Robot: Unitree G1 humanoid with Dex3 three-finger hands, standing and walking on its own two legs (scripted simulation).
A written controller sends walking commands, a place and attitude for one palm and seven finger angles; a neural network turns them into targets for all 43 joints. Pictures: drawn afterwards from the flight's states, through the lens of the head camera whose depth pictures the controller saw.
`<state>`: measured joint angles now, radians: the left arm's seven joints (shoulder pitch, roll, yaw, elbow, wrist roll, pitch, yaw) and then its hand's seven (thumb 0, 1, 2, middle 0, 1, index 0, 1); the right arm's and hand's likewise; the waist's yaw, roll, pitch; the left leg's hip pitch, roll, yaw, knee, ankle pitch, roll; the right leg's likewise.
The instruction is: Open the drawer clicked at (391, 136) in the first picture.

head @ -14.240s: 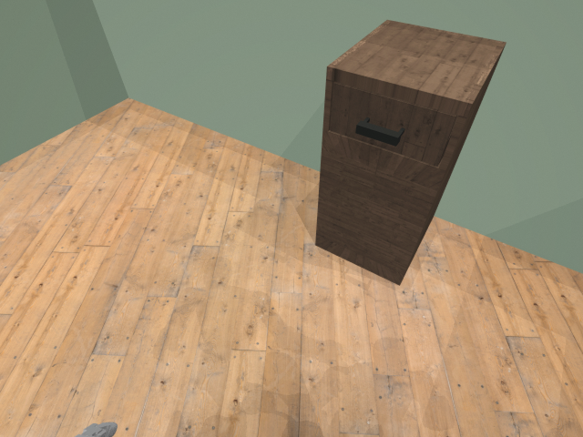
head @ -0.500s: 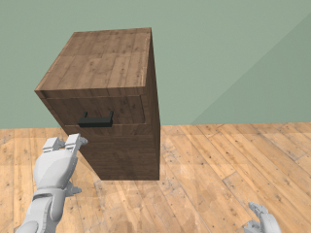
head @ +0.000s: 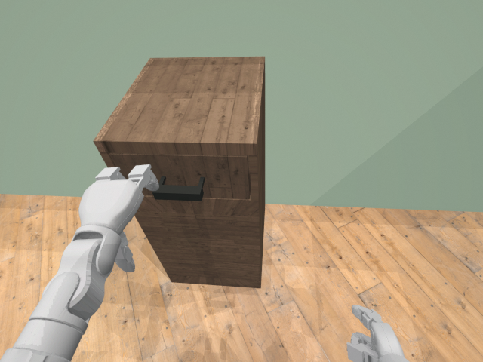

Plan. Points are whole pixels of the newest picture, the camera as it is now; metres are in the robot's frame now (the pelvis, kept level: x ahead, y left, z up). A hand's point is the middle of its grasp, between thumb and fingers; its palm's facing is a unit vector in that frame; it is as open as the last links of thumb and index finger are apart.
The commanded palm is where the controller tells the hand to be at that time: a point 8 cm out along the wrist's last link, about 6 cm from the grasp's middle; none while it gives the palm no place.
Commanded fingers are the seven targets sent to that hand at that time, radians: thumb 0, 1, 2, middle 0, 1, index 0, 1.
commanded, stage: raise the hand with hooked fingers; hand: left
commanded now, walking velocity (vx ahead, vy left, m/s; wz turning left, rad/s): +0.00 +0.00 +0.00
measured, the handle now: (180, 186) +0.52 +0.24 -0.08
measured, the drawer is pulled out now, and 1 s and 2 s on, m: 0.00 0.00 0.00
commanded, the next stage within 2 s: move the hooked fingers above the handle in 0.30 s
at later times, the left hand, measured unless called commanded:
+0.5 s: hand (124, 223) +0.31 +0.25 +0.07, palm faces +0.04 -0.09 -1.00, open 13.8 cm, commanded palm +0.29 +0.25 +0.12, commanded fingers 0.00 -0.50 0.30 -0.30 -1.20 -0.30 -1.20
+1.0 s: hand (148, 206) +0.37 +0.24 +0.03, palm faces -0.05 -0.05 -1.00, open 13.8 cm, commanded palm +0.36 +0.25 +0.09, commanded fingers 0.00 -0.50 0.30 -0.30 -1.20 -0.30 -1.20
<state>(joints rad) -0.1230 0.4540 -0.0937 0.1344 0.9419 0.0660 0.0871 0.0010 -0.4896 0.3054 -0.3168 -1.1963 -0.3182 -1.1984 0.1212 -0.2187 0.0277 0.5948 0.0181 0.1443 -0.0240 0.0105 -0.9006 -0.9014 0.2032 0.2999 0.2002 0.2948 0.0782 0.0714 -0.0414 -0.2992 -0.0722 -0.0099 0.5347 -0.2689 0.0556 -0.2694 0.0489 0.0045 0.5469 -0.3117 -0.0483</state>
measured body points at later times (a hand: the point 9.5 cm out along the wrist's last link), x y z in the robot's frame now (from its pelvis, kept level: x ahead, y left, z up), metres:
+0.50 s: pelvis +0.00 +0.01 +0.00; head +0.02 -0.02 +0.45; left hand +0.30 +0.25 +0.12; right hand +0.18 -0.21 -0.11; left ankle +0.00 +0.08 -0.73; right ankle -0.02 -0.09 -0.73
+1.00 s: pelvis +0.01 -0.01 -0.01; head +0.05 -0.03 +0.44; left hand +0.37 +0.24 +0.09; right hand +0.13 -0.27 -0.14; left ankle +0.00 +0.08 -0.73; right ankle -0.02 -0.09 -0.73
